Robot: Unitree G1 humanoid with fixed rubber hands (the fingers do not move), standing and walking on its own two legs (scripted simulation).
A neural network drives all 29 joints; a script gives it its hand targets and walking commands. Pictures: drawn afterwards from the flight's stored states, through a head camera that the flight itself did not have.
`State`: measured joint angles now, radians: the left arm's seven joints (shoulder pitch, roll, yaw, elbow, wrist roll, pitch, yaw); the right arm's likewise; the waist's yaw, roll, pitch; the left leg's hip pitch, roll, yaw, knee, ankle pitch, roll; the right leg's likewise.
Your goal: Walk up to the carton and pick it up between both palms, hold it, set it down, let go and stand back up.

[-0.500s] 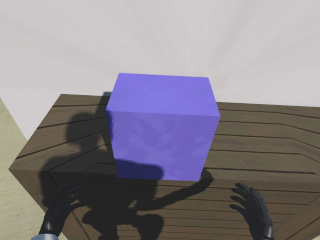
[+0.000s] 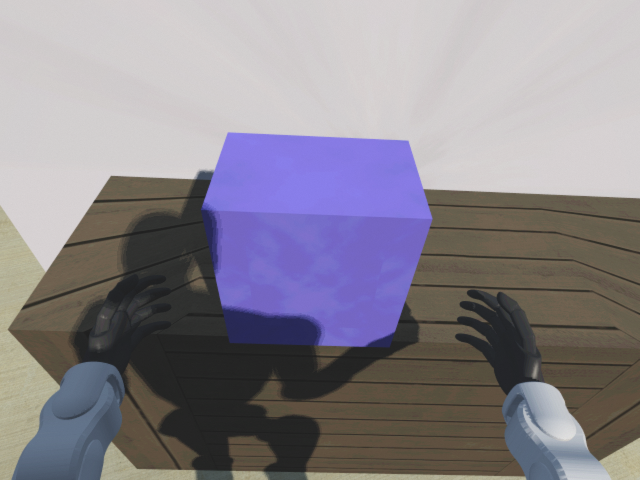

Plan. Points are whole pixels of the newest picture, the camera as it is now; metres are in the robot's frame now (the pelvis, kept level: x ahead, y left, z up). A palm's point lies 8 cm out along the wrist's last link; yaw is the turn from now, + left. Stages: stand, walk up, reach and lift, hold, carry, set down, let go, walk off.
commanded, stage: reach and lift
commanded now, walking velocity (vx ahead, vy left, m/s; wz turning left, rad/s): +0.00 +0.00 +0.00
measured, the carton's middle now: (314, 247) +0.43 +0.05 +0.06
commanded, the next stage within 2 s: none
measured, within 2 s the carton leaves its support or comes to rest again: neither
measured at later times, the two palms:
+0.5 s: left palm (121, 265) +0.30 +0.26 +0.14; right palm (519, 287) +0.32 -0.19 +0.14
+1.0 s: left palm (117, 192) +0.36 +0.27 +0.20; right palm (516, 214) +0.38 -0.18 +0.19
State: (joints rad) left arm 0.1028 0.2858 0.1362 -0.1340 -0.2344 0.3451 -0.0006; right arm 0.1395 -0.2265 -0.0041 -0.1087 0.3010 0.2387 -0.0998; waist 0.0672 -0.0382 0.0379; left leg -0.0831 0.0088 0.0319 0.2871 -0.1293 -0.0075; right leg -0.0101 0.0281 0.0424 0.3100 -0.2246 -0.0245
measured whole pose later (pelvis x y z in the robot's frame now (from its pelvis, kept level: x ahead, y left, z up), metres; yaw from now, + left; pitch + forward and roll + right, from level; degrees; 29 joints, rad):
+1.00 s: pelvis -0.02 +0.00 +0.00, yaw -1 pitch +2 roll +0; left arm -0.67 0.43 0.21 0.23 -0.25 0.74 0.03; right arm -0.68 -0.41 0.03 0.39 0.51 0.49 -0.10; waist 0.03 -0.05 -0.04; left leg -0.25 0.03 0.03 0.34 -0.12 -0.01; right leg -0.17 0.04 0.04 0.34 -0.20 -0.02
